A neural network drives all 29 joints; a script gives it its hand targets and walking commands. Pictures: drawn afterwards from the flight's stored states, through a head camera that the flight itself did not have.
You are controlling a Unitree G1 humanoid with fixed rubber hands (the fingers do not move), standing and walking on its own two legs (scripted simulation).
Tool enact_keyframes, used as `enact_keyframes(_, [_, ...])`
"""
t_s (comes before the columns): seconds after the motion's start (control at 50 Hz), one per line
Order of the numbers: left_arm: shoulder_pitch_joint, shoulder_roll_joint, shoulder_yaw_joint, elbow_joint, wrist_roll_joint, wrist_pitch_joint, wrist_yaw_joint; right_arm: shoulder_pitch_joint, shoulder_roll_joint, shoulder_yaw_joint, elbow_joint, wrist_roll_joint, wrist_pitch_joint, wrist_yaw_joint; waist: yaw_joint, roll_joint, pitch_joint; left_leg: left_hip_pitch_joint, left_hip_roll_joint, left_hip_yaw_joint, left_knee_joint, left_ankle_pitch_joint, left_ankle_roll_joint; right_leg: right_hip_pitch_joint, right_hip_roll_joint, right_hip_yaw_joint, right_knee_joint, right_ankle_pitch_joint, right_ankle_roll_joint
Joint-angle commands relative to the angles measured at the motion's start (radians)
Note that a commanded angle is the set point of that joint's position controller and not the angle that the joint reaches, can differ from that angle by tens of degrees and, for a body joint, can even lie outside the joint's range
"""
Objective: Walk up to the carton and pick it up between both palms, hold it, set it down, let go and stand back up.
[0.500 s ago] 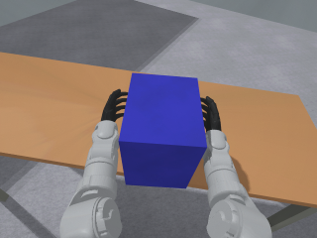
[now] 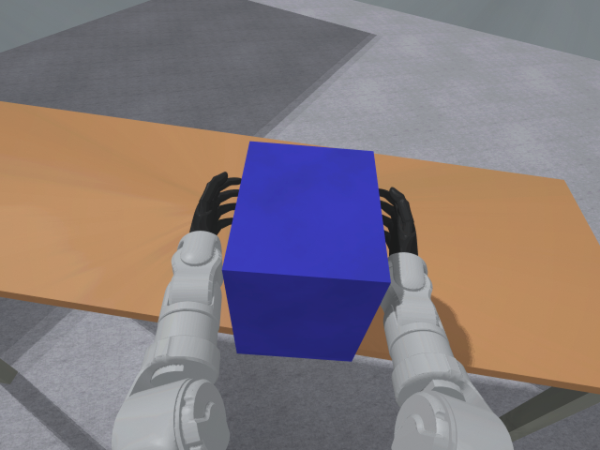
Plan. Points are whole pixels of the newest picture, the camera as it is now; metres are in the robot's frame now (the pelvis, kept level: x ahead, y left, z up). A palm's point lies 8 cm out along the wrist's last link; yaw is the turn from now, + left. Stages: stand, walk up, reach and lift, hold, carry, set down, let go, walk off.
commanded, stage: reach and lift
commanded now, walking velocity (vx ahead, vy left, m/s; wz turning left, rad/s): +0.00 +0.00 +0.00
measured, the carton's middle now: (302, 255) +0.38 +0.03 +0.05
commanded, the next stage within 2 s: none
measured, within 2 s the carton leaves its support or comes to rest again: leaves its support in 0.22 s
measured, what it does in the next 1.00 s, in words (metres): stands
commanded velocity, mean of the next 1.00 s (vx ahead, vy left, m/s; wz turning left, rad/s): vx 0.00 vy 0.00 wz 0.00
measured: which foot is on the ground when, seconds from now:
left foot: down 0.00-1.00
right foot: down 0.00-1.00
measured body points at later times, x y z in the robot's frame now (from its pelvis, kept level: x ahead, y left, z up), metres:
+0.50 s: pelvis -0.01 +0.00 +0.00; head -0.04 +0.02 +0.45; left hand +0.38 +0.16 +0.13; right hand +0.38 -0.11 +0.12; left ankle -0.01 +0.12 -0.75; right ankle -0.01 -0.12 -0.75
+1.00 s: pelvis -0.02 +0.00 +0.00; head -0.06 +0.03 +0.45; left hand +0.37 +0.15 +0.17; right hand +0.37 -0.12 +0.16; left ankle -0.01 +0.12 -0.75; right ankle -0.01 -0.12 -0.75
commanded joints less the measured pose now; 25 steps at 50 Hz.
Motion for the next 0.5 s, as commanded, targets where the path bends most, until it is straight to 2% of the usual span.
enact_keyframes(0.0, [-0.449,-0.452,-0.289,-0.002,-0.018,-0.018,-0.092,-0.489,0.424,0.311,-0.030,-0.012,-0.065,0.120,-0.011,0.062,-0.398,0.102,-0.032,0.120,0.021,0.436,-0.053,0.170,0.039,-0.085,0.029,0.258,0.038])
enact_keyframes(0.22, [-0.503,-0.509,-0.444,-0.099,-0.092,0.028,-0.077,-0.562,0.416,0.452,-0.074,0.114,-0.056,0.095,-0.034,0.073,-0.478,0.156,-0.031,0.092,0.042,0.495,-0.071,0.193,0.041,-0.078,0.026,0.344,0.029])
enact_keyframes(0.3, [-0.510,-0.501,-0.454,-0.113,-0.100,0.078,-0.089,-0.575,0.406,0.480,-0.090,0.162,-0.009,0.082,-0.042,0.053,-0.424,0.129,-0.039,0.086,0.015,0.399,-0.057,0.213,0.031,-0.069,0.017,0.308,0.037])
enact_keyframes(0.38, [-0.498,-0.487,-0.434,-0.124,-0.091,0.133,-0.103,-0.596,0.385,0.495,-0.119,0.202,0.030,0.076,-0.036,0.037,-0.382,0.112,-0.045,0.085,-0.011,0.317,-0.042,0.222,0.025,-0.067,0.007,0.251,0.042])
enact_keyframes(0.48, [-0.516,-0.466,-0.404,-0.123,-0.076,0.181,-0.112,-0.618,0.351,0.473,-0.115,0.222,0.065,0.077,-0.038,0.039,-0.316,0.119,-0.046,0.087,-0.039,0.216,-0.028,0.179,0.022,-0.072,-0.016,0.114,0.039])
